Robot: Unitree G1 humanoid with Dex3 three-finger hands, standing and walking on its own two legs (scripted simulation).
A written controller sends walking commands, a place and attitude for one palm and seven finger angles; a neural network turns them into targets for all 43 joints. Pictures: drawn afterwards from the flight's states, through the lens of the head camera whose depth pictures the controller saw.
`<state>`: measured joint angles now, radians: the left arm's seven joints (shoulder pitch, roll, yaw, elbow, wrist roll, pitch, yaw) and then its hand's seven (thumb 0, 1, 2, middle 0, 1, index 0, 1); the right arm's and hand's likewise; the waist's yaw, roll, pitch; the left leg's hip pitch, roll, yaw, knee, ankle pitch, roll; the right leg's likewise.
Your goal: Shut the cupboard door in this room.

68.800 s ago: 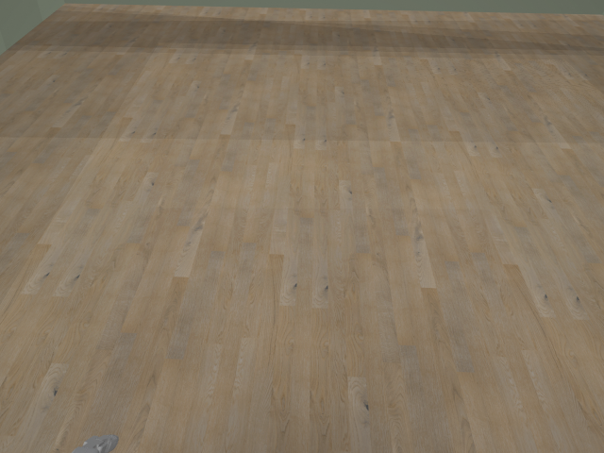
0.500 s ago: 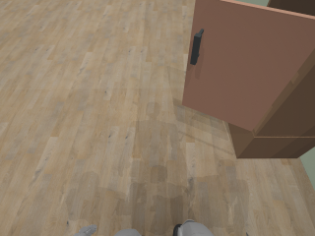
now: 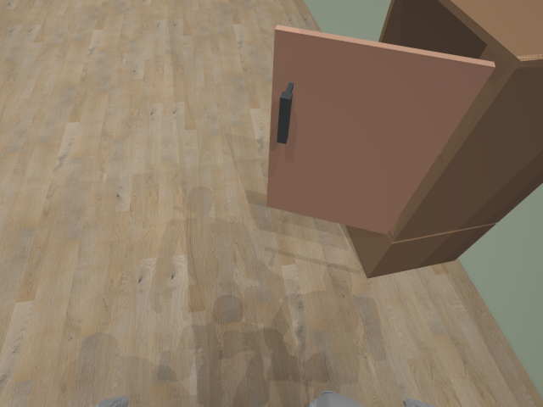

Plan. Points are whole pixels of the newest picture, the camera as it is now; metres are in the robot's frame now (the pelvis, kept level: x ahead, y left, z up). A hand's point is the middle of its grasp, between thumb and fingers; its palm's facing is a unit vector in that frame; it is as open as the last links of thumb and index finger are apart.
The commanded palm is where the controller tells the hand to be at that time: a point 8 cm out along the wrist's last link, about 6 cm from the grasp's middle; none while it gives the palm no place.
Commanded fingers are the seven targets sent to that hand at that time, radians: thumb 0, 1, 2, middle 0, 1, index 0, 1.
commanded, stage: turn to face it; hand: left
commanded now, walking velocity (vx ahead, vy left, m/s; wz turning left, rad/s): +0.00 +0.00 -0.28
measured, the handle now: (286, 113) +0.70 +0.03 -0.02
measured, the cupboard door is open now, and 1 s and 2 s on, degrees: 63 63 63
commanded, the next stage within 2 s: take the last steps up to it in 0.10 s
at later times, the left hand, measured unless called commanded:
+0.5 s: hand (175, 380) +0.17 +0.18 -0.17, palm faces -0.17 -0.97 -0.15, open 7.4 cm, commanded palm none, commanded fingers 0.00 0.90 0.90 -0.20 -0.30 -0.20 -0.30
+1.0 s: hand (215, 343) +0.23 +0.12 -0.19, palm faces -0.14 -0.97 -0.19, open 7.2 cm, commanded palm none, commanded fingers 0.00 0.90 0.90 -0.20 -0.30 -0.20 -0.30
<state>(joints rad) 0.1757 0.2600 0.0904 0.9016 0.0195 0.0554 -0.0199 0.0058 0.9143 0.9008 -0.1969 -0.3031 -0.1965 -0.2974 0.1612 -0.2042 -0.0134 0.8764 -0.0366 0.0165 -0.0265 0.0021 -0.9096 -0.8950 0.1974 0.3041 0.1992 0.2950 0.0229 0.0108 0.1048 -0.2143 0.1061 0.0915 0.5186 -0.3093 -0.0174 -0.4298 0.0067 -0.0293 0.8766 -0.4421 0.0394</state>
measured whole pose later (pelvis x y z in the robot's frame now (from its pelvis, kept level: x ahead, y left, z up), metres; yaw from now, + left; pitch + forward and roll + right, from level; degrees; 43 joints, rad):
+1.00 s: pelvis +0.18 -0.05 -0.01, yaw -10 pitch +0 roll -2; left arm 0.26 0.17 0.05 1.07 0.02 -0.02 0.02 -0.01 0.93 0.90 -0.20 -0.30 -0.20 -0.30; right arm 0.25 -0.17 -0.03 1.01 -0.03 -0.02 -0.01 0.01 -0.92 -0.90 0.19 0.30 0.19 0.29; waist -0.02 0.01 0.05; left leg -0.34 0.08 0.09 0.61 -0.19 -0.01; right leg -0.15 0.02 -0.10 0.47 -0.31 -0.01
